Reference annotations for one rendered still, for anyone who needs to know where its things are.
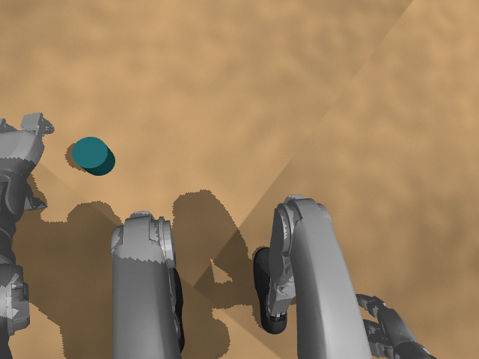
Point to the right robot hand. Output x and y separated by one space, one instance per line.
390 331

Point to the right robot foot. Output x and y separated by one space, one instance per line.
262 276

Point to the left robot hand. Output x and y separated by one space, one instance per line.
20 151

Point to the left robot foot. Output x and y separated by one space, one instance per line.
178 310

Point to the tin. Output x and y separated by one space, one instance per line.
94 156

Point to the right robot arm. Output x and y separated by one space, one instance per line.
411 350

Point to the left robot arm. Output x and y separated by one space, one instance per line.
14 299

